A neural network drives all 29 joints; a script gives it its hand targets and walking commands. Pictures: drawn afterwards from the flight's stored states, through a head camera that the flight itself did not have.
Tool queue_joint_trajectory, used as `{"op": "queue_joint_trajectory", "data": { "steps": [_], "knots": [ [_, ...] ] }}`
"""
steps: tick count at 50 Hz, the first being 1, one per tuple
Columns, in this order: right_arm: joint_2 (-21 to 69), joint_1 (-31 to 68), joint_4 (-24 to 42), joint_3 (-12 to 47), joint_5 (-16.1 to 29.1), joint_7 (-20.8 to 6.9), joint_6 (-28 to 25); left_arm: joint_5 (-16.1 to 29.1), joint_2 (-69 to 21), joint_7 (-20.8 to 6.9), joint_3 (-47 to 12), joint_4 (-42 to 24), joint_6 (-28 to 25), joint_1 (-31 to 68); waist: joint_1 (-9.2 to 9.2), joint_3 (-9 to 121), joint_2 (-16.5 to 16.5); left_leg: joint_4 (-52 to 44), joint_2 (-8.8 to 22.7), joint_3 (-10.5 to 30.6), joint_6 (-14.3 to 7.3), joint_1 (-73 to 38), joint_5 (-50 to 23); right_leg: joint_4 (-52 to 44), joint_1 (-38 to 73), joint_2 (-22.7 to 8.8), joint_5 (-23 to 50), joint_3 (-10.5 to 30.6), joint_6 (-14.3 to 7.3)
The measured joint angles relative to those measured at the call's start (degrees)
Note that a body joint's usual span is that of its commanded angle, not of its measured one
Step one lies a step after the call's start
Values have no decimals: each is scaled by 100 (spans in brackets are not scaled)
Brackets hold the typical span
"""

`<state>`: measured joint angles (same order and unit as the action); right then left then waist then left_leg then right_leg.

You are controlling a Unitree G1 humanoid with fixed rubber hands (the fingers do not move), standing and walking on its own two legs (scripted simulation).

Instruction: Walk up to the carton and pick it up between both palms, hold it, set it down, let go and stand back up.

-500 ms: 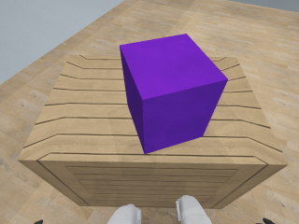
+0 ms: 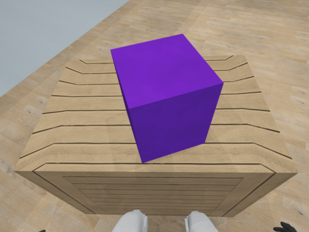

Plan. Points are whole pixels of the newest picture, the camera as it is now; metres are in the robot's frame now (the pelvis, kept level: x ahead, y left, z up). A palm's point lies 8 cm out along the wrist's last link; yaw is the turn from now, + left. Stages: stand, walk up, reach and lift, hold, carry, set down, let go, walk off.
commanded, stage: walk up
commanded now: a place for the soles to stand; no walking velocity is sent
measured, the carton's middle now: (161, 100) +0.45 -0.01 +0.07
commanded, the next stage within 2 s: none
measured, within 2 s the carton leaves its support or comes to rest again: neither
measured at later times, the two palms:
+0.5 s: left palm out of the picture +0.07 +0.34 -0.09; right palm out of the picture +0.08 -0.30 -0.09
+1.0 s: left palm out of the picture +0.07 +0.33 -0.09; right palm out of the picture +0.09 -0.31 -0.10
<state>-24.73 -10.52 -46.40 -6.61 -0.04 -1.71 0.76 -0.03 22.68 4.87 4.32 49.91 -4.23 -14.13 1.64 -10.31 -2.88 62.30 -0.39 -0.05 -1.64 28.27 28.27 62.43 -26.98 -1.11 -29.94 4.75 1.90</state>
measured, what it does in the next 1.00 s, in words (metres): stands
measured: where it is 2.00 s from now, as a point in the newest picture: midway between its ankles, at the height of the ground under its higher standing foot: outside the picture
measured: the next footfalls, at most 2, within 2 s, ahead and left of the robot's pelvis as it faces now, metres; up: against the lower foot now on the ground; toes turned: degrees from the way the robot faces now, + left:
none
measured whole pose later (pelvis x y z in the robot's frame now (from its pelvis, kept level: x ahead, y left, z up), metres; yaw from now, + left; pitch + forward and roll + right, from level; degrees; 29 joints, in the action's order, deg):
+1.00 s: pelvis +0.00 +0.01 +0.00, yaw +0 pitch -6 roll +0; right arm -22.1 -10.3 -46.4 -6.8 0.0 -2.0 1.1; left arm 0.0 22.7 4.4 4.1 49.9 -4.4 -14.5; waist 1.7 -10.3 -1.5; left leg 62.6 -0.6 -0.5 -2.3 28.1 28.6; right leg 61.1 -28.2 -1.8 -26.7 4.9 1.5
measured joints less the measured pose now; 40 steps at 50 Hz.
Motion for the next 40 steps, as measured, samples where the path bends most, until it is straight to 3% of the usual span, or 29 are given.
{"op": "queue_joint_trajectory", "data": {
  "steps": [4,7,16,24,27,31,40],
  "knots": [
    [49,0,-1,0,0,0,-29,0,0,1,-3,0,0,88,0,-1,32,-13,1,0,9,-2,27,0,-23,1,-318,0,-58],
    [105,-1,-1,4,0,0,-28,0,0,-7,-6,0,0,89,-1,2,75,-13,2,1,9,-42,22,-66,10,1,136,-1,-58],
    [69,25,-1,20,0,-13,40,0,0,-21,-13,0,-19,-27,-8,0,26,101,-6,-7,9,34,-2,-78,24,-31,73,-1,-1],
    [268,20,-1,20,0,-15,18,0,0,-24,-24,0,-18,64,-7,0,197,32,-27,-57,-47,27,-18,-77,-63,-47,-174,36,-115],
    [308,19,-1,20,0,-15,18,0,1,-35,-24,1,-18,56,-8,1,240,32,-28,-58,-47,13,-19,-104,-52,-48,120,37,-127],
    [311,28,-1,19,0,-15,53,0,0,-42,-24,2,-18,-52,-11,0,214,38,-17,-28,-47,-48,30,-121,19,-45,161,8,-36],
    [130,18,-1,-33,0,-30,35,0,0,-38,-20,0,-18,-109,3,0,80,94,-39,-69,-61,84,28,-118,-85,-78,23,40,-58]
  ]
}}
